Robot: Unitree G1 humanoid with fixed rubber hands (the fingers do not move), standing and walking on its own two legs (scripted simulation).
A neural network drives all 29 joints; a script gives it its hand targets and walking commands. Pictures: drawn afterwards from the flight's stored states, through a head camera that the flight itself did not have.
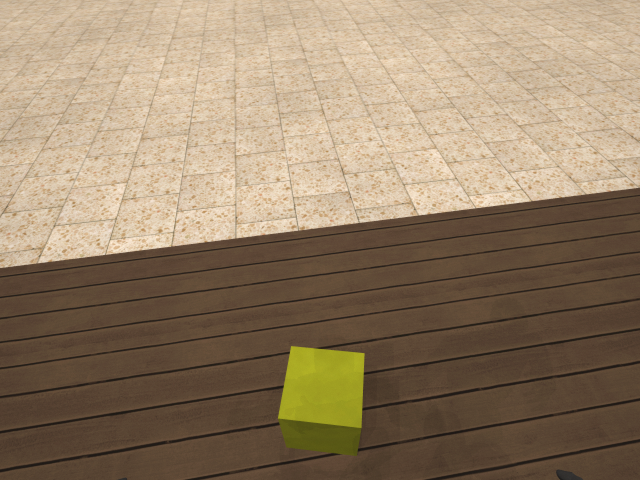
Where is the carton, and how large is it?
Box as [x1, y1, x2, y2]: [278, 346, 364, 455]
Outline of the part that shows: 291,346 278,415 278,420 286,446 356,455 361,427 364,353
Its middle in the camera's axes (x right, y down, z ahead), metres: +0.01 +0.47 +1.11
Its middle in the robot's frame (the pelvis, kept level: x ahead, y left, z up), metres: +0.48 +0.02 -0.66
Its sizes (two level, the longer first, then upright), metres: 0.210 0.200 0.250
